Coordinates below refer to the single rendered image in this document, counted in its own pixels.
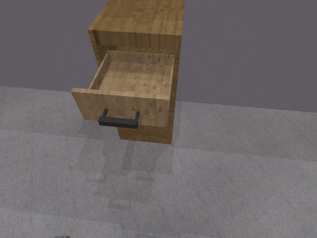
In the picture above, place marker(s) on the drawer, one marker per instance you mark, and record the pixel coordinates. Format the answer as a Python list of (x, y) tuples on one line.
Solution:
[(127, 82)]

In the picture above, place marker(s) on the cabinet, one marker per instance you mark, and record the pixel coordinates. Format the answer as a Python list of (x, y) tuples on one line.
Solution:
[(141, 26)]

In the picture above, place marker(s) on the handle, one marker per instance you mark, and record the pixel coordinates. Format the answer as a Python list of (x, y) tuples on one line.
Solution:
[(118, 122)]

